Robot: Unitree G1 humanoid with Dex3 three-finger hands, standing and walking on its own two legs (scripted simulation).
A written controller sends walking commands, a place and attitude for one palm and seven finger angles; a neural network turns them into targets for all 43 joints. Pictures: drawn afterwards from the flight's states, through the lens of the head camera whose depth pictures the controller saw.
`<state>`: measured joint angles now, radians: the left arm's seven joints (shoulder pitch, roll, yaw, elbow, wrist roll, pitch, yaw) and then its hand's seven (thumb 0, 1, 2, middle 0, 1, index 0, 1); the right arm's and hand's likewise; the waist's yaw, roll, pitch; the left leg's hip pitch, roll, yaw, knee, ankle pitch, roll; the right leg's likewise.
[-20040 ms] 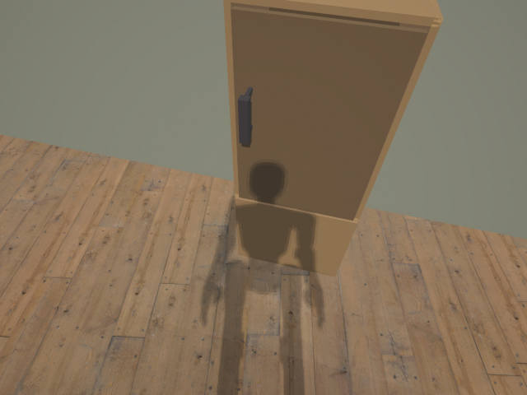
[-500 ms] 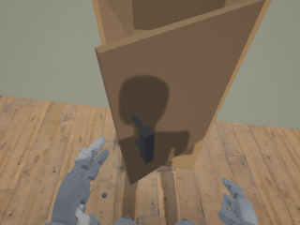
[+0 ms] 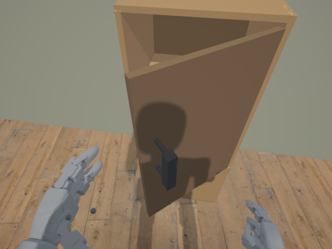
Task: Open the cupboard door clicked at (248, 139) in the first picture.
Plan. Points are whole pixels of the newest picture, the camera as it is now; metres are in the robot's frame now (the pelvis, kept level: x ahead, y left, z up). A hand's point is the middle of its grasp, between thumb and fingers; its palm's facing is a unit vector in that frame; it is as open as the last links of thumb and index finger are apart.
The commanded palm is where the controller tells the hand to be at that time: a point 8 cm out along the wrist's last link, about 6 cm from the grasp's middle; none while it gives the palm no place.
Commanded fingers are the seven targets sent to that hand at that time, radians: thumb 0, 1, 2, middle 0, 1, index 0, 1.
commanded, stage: draw the hand back to the body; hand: left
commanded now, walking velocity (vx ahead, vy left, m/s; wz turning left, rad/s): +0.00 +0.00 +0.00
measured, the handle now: (163, 164) +0.30 +0.03 +0.07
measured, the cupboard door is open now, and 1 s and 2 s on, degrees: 41 41 41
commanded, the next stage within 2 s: step back with the hand held close in 1.12 s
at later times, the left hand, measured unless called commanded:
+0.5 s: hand (42, 174) +0.20 +0.22 +0.18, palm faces +0.33 -0.86 -0.38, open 12.0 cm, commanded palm +0.15 +0.27 +0.20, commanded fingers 0.00 0.51 0.74 -0.19 -0.30 -0.19 -0.30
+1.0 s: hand (25, 153) +0.22 +0.24 +0.22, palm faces +0.44 -0.81 -0.38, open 7.6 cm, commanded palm +0.17 +0.29 +0.23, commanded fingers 0.00 0.90 0.90 -0.20 -0.30 -0.20 -0.30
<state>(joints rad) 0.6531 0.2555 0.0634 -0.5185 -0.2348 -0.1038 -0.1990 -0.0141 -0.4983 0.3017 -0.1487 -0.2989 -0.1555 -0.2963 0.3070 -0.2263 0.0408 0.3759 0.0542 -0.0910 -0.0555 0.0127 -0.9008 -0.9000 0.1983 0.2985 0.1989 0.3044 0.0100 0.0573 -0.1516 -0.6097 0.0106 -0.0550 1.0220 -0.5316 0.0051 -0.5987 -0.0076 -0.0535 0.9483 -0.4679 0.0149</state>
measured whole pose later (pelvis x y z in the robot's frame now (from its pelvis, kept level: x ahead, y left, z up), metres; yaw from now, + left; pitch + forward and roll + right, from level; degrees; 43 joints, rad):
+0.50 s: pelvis +0.01 +0.00 +0.04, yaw -1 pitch +0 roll -1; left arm 0.57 0.33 0.20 -0.52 -0.04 -0.01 0.13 0.00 0.18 0.59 -0.18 -0.30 -0.19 -0.30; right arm 0.28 -0.21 0.06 0.54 0.02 -0.13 -0.10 0.01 -0.90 -0.90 0.20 0.30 0.20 0.30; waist 0.05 0.06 -0.06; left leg -0.29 0.00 -0.02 0.69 -0.40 0.01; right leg -0.29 -0.02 -0.02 0.64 -0.34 0.02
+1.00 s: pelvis +0.02 -0.01 +0.06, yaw -2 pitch -3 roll -1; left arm 0.48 0.33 0.33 -0.44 -0.06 -0.05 0.12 0.01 0.86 0.89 -0.20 -0.30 -0.21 -0.30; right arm 0.21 -0.23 0.02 0.62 0.01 -0.13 -0.08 0.01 -0.90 -0.90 0.20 0.30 0.20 0.30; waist 0.07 0.06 -0.02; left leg -0.13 0.02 -0.01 0.49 -0.32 0.00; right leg -0.15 0.00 -0.01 0.47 -0.27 0.01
